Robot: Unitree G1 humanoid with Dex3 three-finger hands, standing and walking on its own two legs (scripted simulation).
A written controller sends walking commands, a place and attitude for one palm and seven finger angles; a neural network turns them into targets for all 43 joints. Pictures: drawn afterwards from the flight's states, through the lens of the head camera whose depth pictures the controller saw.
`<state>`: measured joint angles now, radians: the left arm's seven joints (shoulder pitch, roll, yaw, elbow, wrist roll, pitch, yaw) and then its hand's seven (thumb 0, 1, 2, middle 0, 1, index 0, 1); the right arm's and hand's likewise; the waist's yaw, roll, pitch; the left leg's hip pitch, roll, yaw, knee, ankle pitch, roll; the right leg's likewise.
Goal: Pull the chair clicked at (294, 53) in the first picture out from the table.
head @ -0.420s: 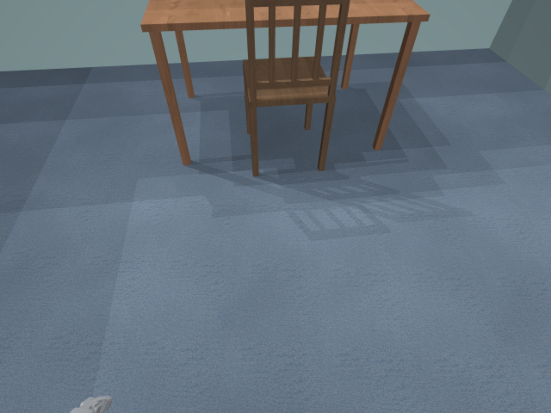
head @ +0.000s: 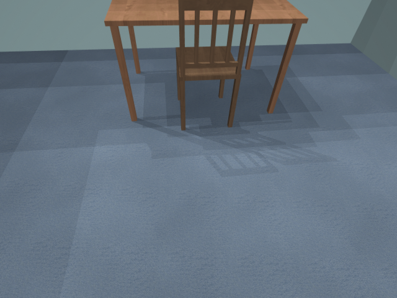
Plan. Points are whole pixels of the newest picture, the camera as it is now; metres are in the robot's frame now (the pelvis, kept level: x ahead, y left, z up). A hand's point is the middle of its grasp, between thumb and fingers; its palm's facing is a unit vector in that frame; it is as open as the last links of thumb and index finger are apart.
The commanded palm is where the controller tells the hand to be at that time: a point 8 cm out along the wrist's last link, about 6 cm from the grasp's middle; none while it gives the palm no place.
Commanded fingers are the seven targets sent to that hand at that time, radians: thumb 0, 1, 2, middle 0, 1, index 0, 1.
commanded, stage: stand and wait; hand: left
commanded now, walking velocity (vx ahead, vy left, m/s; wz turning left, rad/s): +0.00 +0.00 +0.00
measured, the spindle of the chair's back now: (213, 38) +1.43 +0.01 -0.09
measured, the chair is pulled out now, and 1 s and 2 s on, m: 0.00 0.00 0.00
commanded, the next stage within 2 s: look at it before walking up in 0.42 s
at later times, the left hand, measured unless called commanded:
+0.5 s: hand out of the picture +0.06 +0.24 -0.15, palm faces -0.02 -0.94 -0.33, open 7.4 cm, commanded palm none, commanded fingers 0.00 0.90 0.90 -0.20 -0.30 -0.20 -0.30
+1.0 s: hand out of the picture +0.06 +0.24 -0.15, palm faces -0.02 -0.94 -0.33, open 7.4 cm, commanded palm none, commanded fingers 0.00 0.90 0.90 -0.20 -0.30 -0.20 -0.30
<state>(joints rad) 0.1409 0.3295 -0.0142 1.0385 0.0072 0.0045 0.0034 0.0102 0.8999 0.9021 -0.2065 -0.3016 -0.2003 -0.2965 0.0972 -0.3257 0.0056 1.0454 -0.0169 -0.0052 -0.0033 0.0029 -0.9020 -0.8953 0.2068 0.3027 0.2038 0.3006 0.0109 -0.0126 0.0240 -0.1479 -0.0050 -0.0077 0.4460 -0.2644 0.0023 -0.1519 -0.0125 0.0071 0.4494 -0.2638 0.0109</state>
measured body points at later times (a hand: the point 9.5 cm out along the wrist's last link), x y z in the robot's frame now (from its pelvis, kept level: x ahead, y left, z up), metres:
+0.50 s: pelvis -0.01 +0.00 +0.00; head -0.01 +0.00 +0.45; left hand +0.06 +0.29 -0.13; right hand +0.06 -0.30 -0.13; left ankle -0.01 +0.12 -0.74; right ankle -0.01 -0.13 -0.74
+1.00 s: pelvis -0.01 +0.00 +0.00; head -0.01 +0.00 +0.45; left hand +0.06 +0.29 -0.13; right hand +0.07 -0.30 -0.13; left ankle -0.01 +0.12 -0.74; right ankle -0.01 -0.13 -0.74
